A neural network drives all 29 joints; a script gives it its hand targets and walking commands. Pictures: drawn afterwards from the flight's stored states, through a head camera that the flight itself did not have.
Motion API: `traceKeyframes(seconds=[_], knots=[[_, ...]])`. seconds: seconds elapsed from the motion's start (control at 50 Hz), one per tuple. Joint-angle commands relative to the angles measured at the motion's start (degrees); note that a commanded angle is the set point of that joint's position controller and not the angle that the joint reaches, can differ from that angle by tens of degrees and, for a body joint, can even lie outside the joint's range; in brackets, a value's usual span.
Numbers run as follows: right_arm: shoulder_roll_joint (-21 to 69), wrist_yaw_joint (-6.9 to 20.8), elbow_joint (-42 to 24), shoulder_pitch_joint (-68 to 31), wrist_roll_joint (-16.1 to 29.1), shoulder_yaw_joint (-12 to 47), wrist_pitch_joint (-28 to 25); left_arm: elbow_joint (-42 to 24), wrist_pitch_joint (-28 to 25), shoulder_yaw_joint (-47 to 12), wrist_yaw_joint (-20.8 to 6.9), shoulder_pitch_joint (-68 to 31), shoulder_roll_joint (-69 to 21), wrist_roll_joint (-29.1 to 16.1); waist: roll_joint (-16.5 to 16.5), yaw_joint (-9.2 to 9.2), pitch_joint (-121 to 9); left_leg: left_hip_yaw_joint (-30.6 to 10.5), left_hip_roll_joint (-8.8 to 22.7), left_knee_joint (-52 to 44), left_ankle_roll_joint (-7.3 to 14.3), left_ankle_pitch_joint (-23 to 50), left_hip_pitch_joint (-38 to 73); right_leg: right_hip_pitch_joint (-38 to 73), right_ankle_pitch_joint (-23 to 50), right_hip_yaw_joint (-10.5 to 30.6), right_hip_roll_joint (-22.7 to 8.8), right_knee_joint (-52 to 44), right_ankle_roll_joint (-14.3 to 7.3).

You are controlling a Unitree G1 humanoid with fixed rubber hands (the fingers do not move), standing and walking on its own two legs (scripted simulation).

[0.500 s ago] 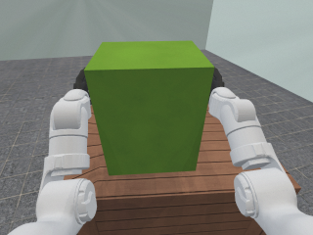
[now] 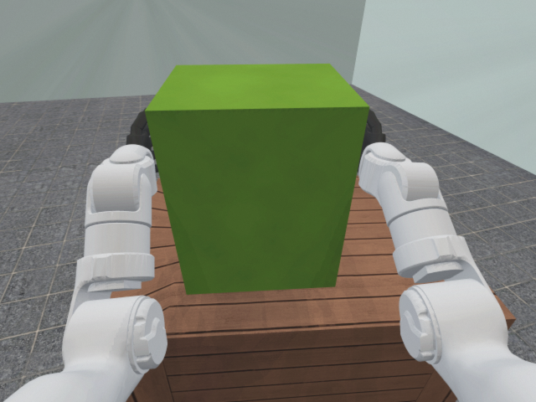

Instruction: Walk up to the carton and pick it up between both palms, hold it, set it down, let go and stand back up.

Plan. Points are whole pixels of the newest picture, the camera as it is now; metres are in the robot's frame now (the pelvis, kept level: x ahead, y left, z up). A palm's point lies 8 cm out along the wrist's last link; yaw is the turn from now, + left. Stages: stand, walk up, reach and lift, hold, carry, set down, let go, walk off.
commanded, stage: hold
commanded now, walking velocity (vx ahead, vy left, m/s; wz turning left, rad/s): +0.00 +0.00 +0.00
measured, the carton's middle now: (258, 179) +0.38 +0.01 +0.22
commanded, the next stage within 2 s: none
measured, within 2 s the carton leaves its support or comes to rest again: neither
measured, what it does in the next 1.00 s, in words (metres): stands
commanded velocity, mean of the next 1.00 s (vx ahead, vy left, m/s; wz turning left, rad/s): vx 0.00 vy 0.00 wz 0.00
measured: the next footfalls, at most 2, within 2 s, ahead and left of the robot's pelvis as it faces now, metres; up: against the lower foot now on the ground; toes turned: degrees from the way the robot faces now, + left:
none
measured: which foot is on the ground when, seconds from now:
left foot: down 0.00-1.00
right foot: down 0.00-1.00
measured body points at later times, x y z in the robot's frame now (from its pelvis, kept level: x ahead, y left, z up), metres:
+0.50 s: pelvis +0.00 +0.00 +0.00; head -0.09 +0.01 +0.44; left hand +0.38 +0.17 +0.27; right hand +0.38 -0.16 +0.27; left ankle +0.02 +0.11 -0.74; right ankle +0.05 -0.07 -0.74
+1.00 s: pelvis +0.00 +0.00 +0.00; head -0.09 +0.01 +0.44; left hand +0.38 +0.17 +0.26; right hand +0.38 -0.16 +0.27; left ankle +0.02 +0.11 -0.74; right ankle +0.05 -0.07 -0.74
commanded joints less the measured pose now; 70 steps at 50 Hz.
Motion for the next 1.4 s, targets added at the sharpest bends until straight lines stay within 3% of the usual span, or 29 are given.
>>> traceKeyframes(seconds=[0.0, 0.38, 0.74, 1.16, 1.38], knots=[[39.78, 8.74, -21.89, -54.21, 9.69, 17.08, -3.91, -11.2, -4.72, -26.5, -7.49, -51.29, -38.95, -11.95, 4.17, -0.74, -22.01, -5.21, 0.18, -5.29, -1.24, 5.77, -5.0, 17.78, 7.97, 9.12, -1.77, 0.03, 5.03], [40.78, 8.76, -21.92, -53.78, 10.79, 18.06, -3.9, -11.75, -4.88, -25.96, -7.05, -51.09, -38.3, -11.94, 2.88, 0.2, -21.97, -5.01, -0.15, -5.04, -0.83, 6.74, -4.68, 17.62, 9.26, 9.44, -1.88, -0.15, 5.46], [40.35, 7.8, -24.95, -51.72, 11.09, 18.92, -3.33, -14.66, -4.29, -27.59, -7.56, -49.4, -38.38, -12.18, 3.91, -0.88, -23.35, -5.16, -0.47, -4.35, -1.33, 9.15, -3.4, 19.06, 12.77, 9.55, -1.89, 0.29, 5.65], [40.73, 8.88, -22.21, -53.75, 10.26, 18.04, -3.47, -11.9, -4.44, -26.12, -7.35, -50.93, -38.14, -11.7, 2.71, 0.38, -21.99, -4.91, 0.01, -5.4, -0.53, 5.35, -5.1, 17.86, 7.97, 9.68, -1.97, -0.19, 5.39], [40.19, 8.59, -21.59, -54.84, 10.09, 17.0, -3.8, -11.36, -4.94, -26.26, -7.64, -52.36, -38.47, -12.22, 3.75, -0.66, -22.22, -5.21, -0.04, -5.15, -1.08, 5.3, -5.14, 17.7, 7.54, 9.57, -2.01, -0.22, 5.12]])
